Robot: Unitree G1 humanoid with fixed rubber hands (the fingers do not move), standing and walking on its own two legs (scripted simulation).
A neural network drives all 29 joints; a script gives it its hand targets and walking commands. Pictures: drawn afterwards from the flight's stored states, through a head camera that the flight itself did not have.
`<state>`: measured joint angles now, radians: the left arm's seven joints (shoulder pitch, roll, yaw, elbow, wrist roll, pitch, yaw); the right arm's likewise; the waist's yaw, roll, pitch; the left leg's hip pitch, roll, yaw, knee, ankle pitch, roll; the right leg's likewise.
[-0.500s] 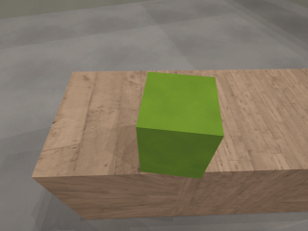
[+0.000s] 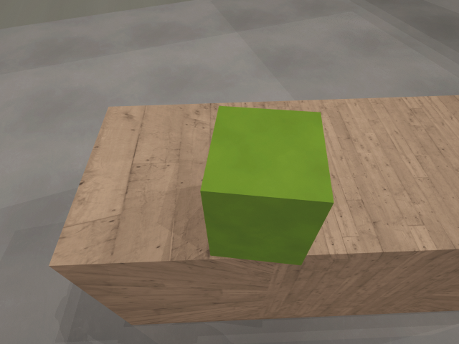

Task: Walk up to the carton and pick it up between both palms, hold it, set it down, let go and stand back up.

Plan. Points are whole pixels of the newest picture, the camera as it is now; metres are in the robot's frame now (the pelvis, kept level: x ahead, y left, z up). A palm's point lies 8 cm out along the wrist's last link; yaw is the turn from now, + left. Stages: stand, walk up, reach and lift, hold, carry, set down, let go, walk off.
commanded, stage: stand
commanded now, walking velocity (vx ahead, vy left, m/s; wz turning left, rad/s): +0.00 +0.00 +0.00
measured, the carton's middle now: (261, 188) +0.41 -0.03 +0.00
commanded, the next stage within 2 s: none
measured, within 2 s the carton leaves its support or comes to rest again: neither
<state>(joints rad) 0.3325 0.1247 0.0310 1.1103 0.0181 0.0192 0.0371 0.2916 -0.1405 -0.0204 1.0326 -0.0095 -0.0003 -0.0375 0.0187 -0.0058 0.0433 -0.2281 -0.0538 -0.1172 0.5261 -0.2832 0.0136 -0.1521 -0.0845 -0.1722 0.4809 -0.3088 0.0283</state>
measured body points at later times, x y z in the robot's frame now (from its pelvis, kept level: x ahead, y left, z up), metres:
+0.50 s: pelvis +0.00 +0.00 +0.00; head +0.02 +0.01 +0.45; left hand -0.03 +0.23 -0.16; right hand +0.03 -0.22 -0.15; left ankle +0.00 +0.11 -0.74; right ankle -0.04 -0.13 -0.74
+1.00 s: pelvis +0.00 -0.01 +0.00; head +0.00 +0.01 +0.45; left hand -0.03 +0.20 -0.17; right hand +0.02 -0.23 -0.15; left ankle +0.00 +0.11 -0.74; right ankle -0.04 -0.13 -0.74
